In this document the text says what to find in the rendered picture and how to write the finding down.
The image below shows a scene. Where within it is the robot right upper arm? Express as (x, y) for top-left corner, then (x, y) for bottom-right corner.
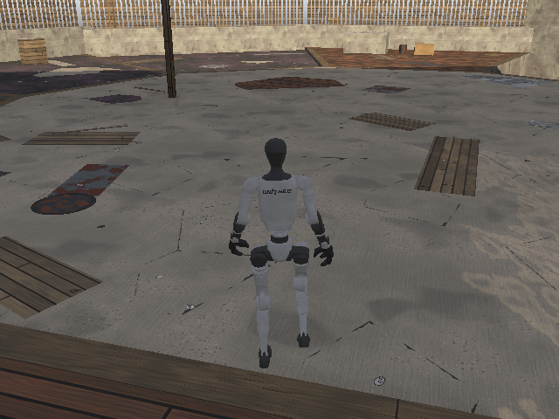
(295, 175), (319, 225)

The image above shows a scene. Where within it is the robot left upper arm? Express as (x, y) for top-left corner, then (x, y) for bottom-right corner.
(236, 177), (259, 225)

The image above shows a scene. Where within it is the left robot forearm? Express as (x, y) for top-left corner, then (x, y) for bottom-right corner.
(230, 213), (245, 243)

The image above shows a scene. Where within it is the right robot forearm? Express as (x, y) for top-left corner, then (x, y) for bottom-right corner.
(311, 210), (331, 249)

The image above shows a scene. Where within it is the right robot foot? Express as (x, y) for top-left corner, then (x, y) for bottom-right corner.
(297, 332), (310, 347)

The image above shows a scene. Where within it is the right robot hand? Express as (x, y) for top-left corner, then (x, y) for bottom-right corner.
(314, 245), (334, 266)

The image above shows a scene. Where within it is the robot right thigh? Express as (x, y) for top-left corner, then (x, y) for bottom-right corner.
(292, 242), (309, 292)

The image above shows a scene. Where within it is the left robot hand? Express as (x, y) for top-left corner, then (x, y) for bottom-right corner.
(229, 239), (249, 256)

